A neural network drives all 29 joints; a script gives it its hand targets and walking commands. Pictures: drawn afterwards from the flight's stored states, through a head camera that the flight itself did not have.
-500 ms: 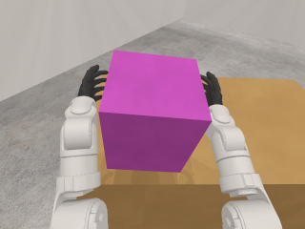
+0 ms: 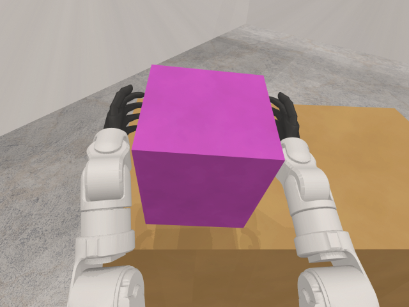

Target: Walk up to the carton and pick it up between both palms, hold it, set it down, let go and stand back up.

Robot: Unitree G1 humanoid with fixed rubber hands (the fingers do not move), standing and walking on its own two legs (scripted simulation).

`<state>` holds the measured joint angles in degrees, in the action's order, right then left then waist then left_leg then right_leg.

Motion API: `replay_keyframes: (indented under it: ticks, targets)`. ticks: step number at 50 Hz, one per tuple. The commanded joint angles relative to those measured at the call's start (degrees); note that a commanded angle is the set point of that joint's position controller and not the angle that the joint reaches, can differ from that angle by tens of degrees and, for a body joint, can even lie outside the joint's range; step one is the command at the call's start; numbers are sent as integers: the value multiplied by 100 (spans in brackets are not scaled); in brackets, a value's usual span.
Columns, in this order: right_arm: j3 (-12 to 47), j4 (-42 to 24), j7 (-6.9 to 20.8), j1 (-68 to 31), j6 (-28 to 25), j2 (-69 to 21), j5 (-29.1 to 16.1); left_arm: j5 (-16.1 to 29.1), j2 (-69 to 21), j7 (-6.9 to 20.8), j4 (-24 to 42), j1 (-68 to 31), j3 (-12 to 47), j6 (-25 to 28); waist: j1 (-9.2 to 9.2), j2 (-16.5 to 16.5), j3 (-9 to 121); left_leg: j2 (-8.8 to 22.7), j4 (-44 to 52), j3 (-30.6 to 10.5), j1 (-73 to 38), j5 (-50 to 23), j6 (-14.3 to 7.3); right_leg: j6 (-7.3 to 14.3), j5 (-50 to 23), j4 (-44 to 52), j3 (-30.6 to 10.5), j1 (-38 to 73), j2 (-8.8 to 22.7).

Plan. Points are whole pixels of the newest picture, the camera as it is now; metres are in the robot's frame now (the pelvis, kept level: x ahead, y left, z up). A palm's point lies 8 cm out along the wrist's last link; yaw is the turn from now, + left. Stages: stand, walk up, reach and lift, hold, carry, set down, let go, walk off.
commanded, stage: hold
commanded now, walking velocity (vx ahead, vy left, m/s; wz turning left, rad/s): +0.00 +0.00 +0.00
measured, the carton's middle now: (201, 153) +0.38 +0.01 +0.14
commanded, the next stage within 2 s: set down in 0.66 s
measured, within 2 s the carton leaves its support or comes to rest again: neither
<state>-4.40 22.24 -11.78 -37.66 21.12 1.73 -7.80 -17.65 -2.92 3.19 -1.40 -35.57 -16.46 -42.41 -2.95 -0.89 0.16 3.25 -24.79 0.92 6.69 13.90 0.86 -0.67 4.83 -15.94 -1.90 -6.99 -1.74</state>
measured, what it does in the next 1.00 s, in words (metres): stands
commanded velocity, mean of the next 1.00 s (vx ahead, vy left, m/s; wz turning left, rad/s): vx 0.00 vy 0.00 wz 0.00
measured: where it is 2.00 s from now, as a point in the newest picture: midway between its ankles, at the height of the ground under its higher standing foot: outside the picture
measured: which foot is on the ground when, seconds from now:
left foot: down 0.00-1.00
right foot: down 0.00-1.00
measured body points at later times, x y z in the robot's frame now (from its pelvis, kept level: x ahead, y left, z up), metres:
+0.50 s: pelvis +0.00 +0.00 +0.00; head -0.03 +0.02 +0.45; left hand +0.38 +0.16 +0.20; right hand +0.39 -0.14 +0.19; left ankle +0.00 +0.12 -0.75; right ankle +0.05 -0.13 -0.75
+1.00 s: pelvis +0.01 +0.00 +0.00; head -0.03 +0.02 +0.45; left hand +0.38 +0.16 +0.22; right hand +0.40 -0.14 +0.21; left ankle +0.00 +0.12 -0.75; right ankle +0.05 -0.13 -0.75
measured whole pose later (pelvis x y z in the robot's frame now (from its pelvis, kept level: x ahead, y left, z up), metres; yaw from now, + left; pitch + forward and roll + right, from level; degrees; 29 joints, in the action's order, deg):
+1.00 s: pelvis +0.01 +0.00 +0.00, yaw +0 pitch -4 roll -2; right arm -8.2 29.4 -8.7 -39.5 11.3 -0.2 -4.4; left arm -19.9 -2.9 3.3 -4.4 -35.5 -16.5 -34.8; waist -2.9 -1.0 2.3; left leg 3.2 -24.0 0.9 6.4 14.2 0.9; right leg -0.7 5.5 -15.9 -1.9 -7.0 -1.7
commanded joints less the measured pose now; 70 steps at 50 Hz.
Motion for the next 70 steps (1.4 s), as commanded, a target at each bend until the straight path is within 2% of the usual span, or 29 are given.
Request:
replay_keyframes:
  ticks: [1, 2, 3, 10, 11, 15, 16, 21, 22, 28, 29, 30, 32, 33, 34, 41, 46, 49, 53, 55, 60, 62, 63, 64, 65, 66, 68, 69, 70]
  targets:
    - [2283, -1212, 682, -3788, -207, -2758, -713, 879, -2619, 746, 352, -3201, 2670, 179, -403, 19, 2113, -574, 829, -14, -596, -1308, 39, -107, -985, -24, 648, 2104, -118]
    - [2328, -1302, 680, -3731, -250, -2823, -756, 762, -2643, 766, 489, -3153, 2639, 185, -332, 188, 2256, -627, 809, 11, -590, -1413, 21, -125, -1009, -36, 616, 2232, -78]
    - [2351, -1600, 688, -3982, -229, -2687, -810, 816, -2573, 790, 310, -3028, 2610, 157, -328, -122, 2126, -584, 839, -48, -559, -1425, -49, -119, -979, -4, 636, 2144, -143]
    - [2137, -987, 779, -3954, -269, -2834, -663, 626, -2707, 769, 152, -3166, 2493, 139, -271, 213, 1818, -562, 1005, -19, -332, -896, -36, -23, -318, 32, 633, 1997, -108]
    - [2031, -1256, 778, -4134, -348, -2794, -625, 867, -2801, 777, 177, -3258, 2706, 137, -402, 226, 1998, -535, 978, -11, -303, -836, 30, -37, -302, 19, 619, 1962, -106]
    - [2121, -1219, 722, -4023, -290, -2767, -571, 906, -2673, 778, 206, -3295, 2672, 213, -452, 37, 2045, -572, 933, -4, -440, -1080, 2, -93, -664, 17, 611, 1973, -92]
    - [2264, -1510, 758, -4187, -379, -2852, -726, 875, -2681, 764, 416, -3347, 2745, 237, -305, 134, 2416, -604, 845, 14, -497, -1230, 9, -93, -686, -45, 640, 2122, -116]
    - [2478, -1629, 693, -4020, -359, -2954, -723, 1021, -2725, 711, 724, -3270, 2915, 299, -408, -8, 2719, -567, 761, -33, -635, -1682, 3, -122, -1294, -144, 620, 2306, -148]
    - [2506, -1663, 688, -4036, -346, -2858, -718, 913, -2607, 718, 489, -3128, 2746, 275, -283, -34, 2557, -608, 759, -19, -582, -1590, -29, -138, -1281, -131, 661, 2337, -129]
    - [2395, -1552, 657, -3884, -273, -2785, -702, 953, -2681, 747, 420, -3087, 2788, 237, -432, 112, 2466, -612, 765, -38, -576, -1434, -3, -131, -1208, -83, 607, 2240, -96]
    - [2326, -1271, 672, -3852, -208, -2806, -694, 732, -2548, 757, 167, -3028, 2524, 198, -269, 79, 1855, -616, 945, -42, -421, -1112, -90, -122, -723, 49, 567, 2011, -73]
    - [2317, -1176, 669, -3792, -199, -2866, -605, 766, -2492, 795, 170, -3082, 2448, 185, -337, -200, 1664, -619, 963, 8, -424, -914, -153, -124, -694, 89, 587, 1983, -68]
    - [2132, -1099, 728, -3749, -216, -2739, -629, 694, -2629, 790, 222, -3036, 2467, 135, -315, 78, 1775, -572, 1033, 18, -338, -854, -21, -57, -439, 71, 652, 2009, -110]
    - [1991, -1047, 747, -4031, -265, -2670, -485, 793, -2681, 809, 56, -3221, 2544, 128, -484, 153, 1915, -536, 1033, 42, -281, -715, 12, -66, -311, 68, 653, 2037, -58]
    - [2553, -1550, 783, -4134, -333, -3001, -950, 949, -2798, 779, 361, -3135, 2664, 182, -44, 112, 2271, -608, 945, 104, -394, -1231, -63, -149, -375, -30, 543, 2129, -186]
    - [2311, -1518, 831, -4459, -816, -3063, -532, 953, -2862, 693, 231, -3639, 2688, 601, -24, 165, 2738, -572, 866, 52, -567, -1414, -49, -88, -455, -4, 607, 2001, -175]
    - [1519, -868, 1088, -4262, -1427, -2722, 198, 488, -2769, 777, -418, -3215, 2129, 1008, 68, 50, 1824, -434, 1254, 209, -285, -357, -5, 1, 661, 173, 832, 1584, -98]
    - [942, 201, 1288, -3787, -1651, -2463, 639, -68, -2310, 836, -1015, -2746, 1391, 1110, 256, 8, 948, -382, 1521, 329, 56, 218, -100, -28, 1168, 218, 884, 1548, 11]
    - [1254, 168, 1380, -3796, -2061, -2454, 645, -3, -2261, 797, -899, -2592, 1336, 1343, 559, 22, 1270, -406, 1375, 463, -15, -183, -130, -2, 893, 155, 905, 1738, 37]
    - [1638, -323, 1344, -3860, -2356, -2499, 459, 379, -2571, 665, -298, -2612, 1818, 1555, 582, -9, 2243, -401, 1034, 445, -563, -1666, -32, 1, -288, 20, 928, 2005, -82]
    - [2585, -1102, 1201, -3806, -2719, -2487, -114, 832, -2993, 289, 406, -2240, 2824, 1975, 585, 151, 3545, -402, 311, 251, -1499, -3873, 291, 28, -1891, -156, 955, 2215, -287]
    - [2299, -711, 1207, -3654, -2718, -2354, -43, 807, -3029, 197, 388, -2486, 2951, 2017, 301, 353, 3166, -398, 309, 200, -1639, -3671, 394, 102, -1350, -13, 1015, 1829, -305]
    - [2649, -1047, 1169, -3477, -2728, -2322, -137, 783, -2853, 155, 581, -2144, 2885, 2016, 507, 239, 3194, -389, 204, 214, -1552, -3955, 366, 103, -1900, -120, 968, 2156, -283]
    - [2576, -874, 1169, -3183, -2680, -2257, -160, 786, -2968, 99, 773, -2186, 3105, 1944, 244, 396, 3178, -347, 80, 96, -1755, -4356, 441, 134, -1870, -132, 1023, 1952, -357]
    - [2571, -837, 1149, -3179, -2631, -2144, -230, 817, -2889, 152, 603, -1873, 3063, 1889, 297, 167, 2912, -315, 66, 111, -1886, -4430, 430, 137, -1775, -58, 1043, 1826, -398]
    - [2273, -518, 1193, -3122, -2665, -1933, -81, 650, -2775, 133, 497, -2168, 2929, 1894, 383, 399, 2751, -301, 114, 149, -1591, -4125, 501, 244, -1568, 122, 1025, 1814, -312]
    - [2258, -122, 1159, -2800, -2457, -2109, 7, 554, -2583, 224, 164, -1903, 2695, 1824, 285, 36, 2093, -401, 354, 233, -1332, -3513, 303, 96, -1443, 101, 970, 1852, -266]
    - [2178, -196, 1172, -2874, -2481, -1943, 8, 434, -2460, 265, 237, -1769, 2474, 1727, 451, 77, 1969, -366, 428, 268, -1327, -3460, 298, 130, -1249, 95, 995, 1718, -288]
    - [2306, -393, 1198, -3020, -2508, -2072, -3, 443, -2602, 327, 205, -1753, 2548, 1711, 404, 118, 2215, -398, 436, 275, -1367, -3366, 244, 119, -1374, 93, 966, 1808, -230]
